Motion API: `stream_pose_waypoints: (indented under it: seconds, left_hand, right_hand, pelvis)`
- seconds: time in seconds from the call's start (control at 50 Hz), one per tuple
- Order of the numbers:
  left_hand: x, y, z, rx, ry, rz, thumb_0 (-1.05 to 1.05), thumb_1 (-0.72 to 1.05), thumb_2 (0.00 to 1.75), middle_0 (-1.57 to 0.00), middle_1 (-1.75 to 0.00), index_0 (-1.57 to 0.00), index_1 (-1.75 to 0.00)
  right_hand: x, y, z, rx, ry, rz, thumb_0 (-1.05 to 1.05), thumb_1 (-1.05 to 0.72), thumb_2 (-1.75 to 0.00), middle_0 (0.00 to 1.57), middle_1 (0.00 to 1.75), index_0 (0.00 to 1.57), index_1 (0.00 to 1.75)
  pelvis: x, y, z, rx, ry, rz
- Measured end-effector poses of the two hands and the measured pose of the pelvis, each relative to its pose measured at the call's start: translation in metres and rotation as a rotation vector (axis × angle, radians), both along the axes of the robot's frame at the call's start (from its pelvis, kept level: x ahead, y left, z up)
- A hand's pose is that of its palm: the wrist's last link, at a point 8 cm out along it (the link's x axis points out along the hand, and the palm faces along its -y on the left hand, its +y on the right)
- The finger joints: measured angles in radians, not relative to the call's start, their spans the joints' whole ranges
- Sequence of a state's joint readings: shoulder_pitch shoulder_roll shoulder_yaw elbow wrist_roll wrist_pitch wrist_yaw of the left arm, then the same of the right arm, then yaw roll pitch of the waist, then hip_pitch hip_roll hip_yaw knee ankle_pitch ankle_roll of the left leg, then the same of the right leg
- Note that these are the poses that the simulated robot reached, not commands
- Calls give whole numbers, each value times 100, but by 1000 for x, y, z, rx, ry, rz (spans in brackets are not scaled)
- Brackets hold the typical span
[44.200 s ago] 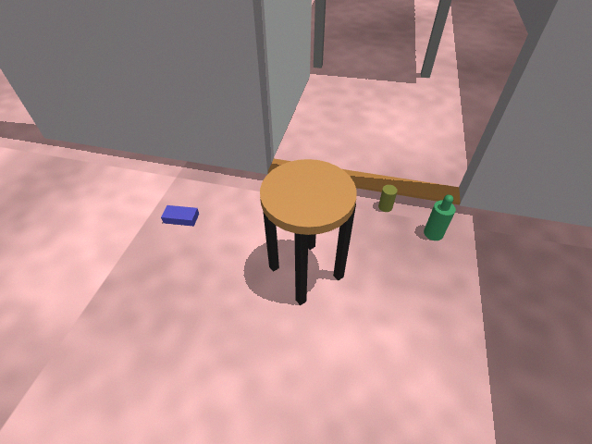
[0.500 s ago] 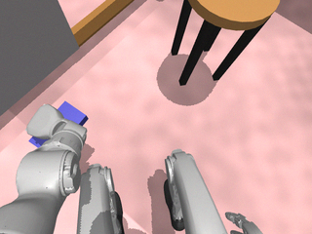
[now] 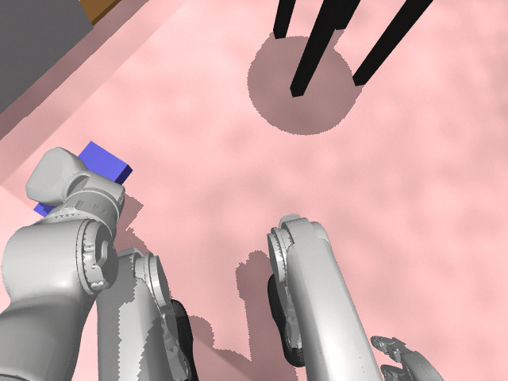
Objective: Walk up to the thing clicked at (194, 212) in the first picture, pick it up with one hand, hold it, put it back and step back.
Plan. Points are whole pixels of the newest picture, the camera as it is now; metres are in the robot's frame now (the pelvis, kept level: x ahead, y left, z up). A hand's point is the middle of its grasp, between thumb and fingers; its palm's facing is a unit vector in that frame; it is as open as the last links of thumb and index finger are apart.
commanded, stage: crouch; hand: left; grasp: from above
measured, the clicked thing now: (86, 188) +0.45 +0.23 -0.18
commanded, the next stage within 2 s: lower in 0.52 s
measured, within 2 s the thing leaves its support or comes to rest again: rests again in 1.98 s
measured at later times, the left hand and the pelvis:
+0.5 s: hand (95, 193) +0.45 +0.22 -0.21, palm faces -0.20 -0.39 -0.90, open 10.3 cm; pelvis -0.01 +0.00 -0.04, yaw -2 degrees
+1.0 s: hand (106, 197) +0.45 +0.22 -0.25, palm faces -0.25 -0.38 -0.89, open 10.3 cm; pelvis -0.01 +0.00 -0.06, yaw -4 degrees
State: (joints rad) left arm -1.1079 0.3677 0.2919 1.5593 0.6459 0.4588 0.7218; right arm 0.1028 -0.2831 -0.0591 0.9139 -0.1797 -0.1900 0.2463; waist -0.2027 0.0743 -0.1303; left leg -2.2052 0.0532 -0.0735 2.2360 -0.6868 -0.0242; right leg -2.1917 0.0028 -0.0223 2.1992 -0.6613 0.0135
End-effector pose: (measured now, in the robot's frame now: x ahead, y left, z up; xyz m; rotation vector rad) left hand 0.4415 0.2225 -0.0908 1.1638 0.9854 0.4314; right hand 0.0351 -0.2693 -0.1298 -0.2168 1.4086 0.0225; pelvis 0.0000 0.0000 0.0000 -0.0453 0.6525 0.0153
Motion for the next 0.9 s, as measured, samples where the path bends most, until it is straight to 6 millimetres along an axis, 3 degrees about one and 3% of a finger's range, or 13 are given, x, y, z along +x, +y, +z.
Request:
stream_pose_waypoints:
  seconds: [0.22, 0.54, 0.74, 0.9]
  left_hand:
    - [-7, 3, -24, -17, 52, 58, 3, -8, 51, -66, -47, -74, -51]
    - [7, 4, -61, -10, 25, 41, 4, -8, 47, -68, -45, -76, -49]
    - [19, 2, -68, -10, 17, -2, 4, -7, 47, -68, -45, -76, -49]
    - [10, 5, -88, -10, 69, -23, 3, -6, 47, -65, -47, -73, -51]
  right_hand:
    - [-21, 7, -20, 59, 43, 24, 1, -91, -90, 20, 29, 20, 30]
    - [-69, -1, -19, 55, 181, 29, 0, -92, -90, 20, 29, 19, 30]
    - [-76, 6, -20, 91, 195, 29, 0, -92, -90, 20, 29, 19, 30]
    - [-76, 12, -20, 105, 187, 54, 0, -92, -90, 20, 29, 19, 30]
  pelvis:
    - [-3, -2, -21, 5, -24, -5]
    - [-7, 1, -44, -31, -65, -14]
    - [-6, 2, -49, -45, -77, -20]
    - [-8, 3, -54, -56, -87, -25]
